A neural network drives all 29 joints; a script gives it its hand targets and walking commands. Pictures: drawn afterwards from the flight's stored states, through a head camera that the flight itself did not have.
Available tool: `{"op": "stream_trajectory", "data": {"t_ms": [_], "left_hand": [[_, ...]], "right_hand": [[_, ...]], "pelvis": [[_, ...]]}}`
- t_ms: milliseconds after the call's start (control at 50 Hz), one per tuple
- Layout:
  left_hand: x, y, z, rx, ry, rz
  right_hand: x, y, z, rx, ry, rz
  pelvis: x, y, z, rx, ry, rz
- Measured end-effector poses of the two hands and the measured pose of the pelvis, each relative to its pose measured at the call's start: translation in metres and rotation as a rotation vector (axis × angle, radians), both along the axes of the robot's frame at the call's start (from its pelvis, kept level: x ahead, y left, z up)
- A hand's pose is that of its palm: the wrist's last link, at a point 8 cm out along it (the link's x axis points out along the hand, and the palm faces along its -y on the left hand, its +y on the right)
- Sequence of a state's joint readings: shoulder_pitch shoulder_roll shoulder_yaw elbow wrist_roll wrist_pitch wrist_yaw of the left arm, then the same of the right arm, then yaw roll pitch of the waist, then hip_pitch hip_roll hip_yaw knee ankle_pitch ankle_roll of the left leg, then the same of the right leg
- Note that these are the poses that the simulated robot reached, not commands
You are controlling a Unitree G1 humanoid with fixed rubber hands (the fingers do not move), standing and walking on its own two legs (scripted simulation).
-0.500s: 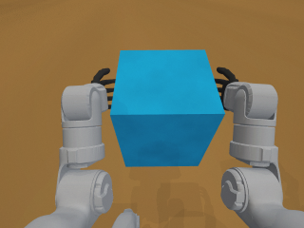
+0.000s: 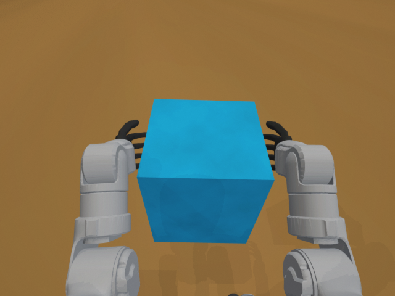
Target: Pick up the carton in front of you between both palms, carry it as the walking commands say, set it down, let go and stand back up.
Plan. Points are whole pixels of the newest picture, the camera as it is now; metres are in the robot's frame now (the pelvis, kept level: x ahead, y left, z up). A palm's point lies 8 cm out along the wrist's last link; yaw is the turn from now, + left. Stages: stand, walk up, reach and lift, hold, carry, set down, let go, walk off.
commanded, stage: carry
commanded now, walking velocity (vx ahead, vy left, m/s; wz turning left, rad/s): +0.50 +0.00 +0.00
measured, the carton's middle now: (202, 174) +0.37 +0.01 +0.03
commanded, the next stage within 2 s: none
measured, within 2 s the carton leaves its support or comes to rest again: neither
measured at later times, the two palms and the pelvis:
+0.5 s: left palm (133, 100) +0.57 +0.18 +0.08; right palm (248, 94) +0.58 -0.12 +0.09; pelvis +0.31 +0.02 -0.02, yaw +0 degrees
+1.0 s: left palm (149, 63) +0.73 +0.16 +0.09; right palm (247, 62) +0.74 -0.14 +0.08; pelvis +0.48 +0.00 -0.01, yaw +2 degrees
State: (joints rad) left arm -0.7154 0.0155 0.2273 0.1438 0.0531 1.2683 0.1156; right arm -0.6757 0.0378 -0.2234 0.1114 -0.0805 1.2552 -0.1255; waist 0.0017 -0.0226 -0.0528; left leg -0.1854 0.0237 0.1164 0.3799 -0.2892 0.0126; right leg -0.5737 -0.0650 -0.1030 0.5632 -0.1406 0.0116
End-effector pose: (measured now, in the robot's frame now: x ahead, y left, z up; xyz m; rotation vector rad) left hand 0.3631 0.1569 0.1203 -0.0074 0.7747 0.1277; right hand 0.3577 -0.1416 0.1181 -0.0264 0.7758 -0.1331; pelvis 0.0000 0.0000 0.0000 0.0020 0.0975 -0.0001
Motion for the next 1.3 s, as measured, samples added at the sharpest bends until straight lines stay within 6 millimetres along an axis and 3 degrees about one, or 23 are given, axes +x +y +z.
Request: {"op": "stream_trajectory", "data": {"t_ms": [100,200,320,400,480,600,700,820,940,1060,1160,1300], "left_hand": [[0.053,-0.019,-0.008,0.022,-0.041,0.020],[0.076,-0.024,-0.026,0.013,0.024,0.061],[0.113,-0.011,-0.020,-0.025,-0.053,0.124],[0.153,0.006,-0.018,-0.027,-0.112,0.101],[0.198,0.023,-0.035,-0.040,-0.121,0.084],[0.244,0.022,-0.049,-0.036,0.011,0.041],[0.284,0.014,-0.042,-0.025,-0.017,0.019],[0.332,0.000,-0.026,0.011,-0.114,0.031],[0.364,-0.002,-0.027,0.020,-0.081,0.045],[0.375,0.005,-0.037,0.004,-0.062,0.080],[0.374,0.010,-0.041,-0.003,-0.065,0.097],[0.366,0.012,-0.042,-0.002,-0.069,0.093]], "right_hand": [[0.060,-0.019,-0.014,0.035,-0.041,0.005],[0.093,-0.024,-0.030,0.070,0.026,-0.002],[0.135,-0.011,-0.025,0.112,-0.048,-0.022],[0.172,0.006,-0.018,0.082,-0.110,-0.021],[0.215,0.023,-0.026,0.029,-0.121,-0.003],[0.249,0.022,-0.041,0.015,0.010,-0.041],[0.283,0.014,-0.035,0.019,-0.018,-0.056],[0.337,0.000,-0.029,0.062,-0.114,-0.044],[0.373,-0.002,-0.032,0.073,-0.080,-0.033],[0.394,0.005,-0.037,0.057,-0.061,-0.001],[0.398,0.010,-0.040,0.051,-0.064,0.016],[0.388,0.012,-0.041,0.047,-0.068,0.016]], "pelvis": [[0.063,-0.016,-0.012,-0.008,-0.003,0.027],[0.115,-0.020,0.003,0.021,0.004,0.041],[0.184,-0.012,0.008,0.022,-0.002,0.035],[0.240,0.001,0.001,0.007,-0.017,0.034],[0.297,0.018,-0.016,0.015,-0.035,0.009],[0.346,0.028,-0.001,-0.011,-0.030,-0.009],[0.383,0.024,0.004,-0.013,-0.040,0.000],[0.435,0.010,-0.009,0.003,-0.063,0.008],[0.469,0.004,-0.009,-0.016,-0.044,0.032],[0.482,0.001,-0.011,-0.013,-0.031,0.043],[0.483,0.001,-0.013,-0.010,-0.029,0.049],[0.477,0.004,-0.015,-0.008,-0.040,0.050]]}}
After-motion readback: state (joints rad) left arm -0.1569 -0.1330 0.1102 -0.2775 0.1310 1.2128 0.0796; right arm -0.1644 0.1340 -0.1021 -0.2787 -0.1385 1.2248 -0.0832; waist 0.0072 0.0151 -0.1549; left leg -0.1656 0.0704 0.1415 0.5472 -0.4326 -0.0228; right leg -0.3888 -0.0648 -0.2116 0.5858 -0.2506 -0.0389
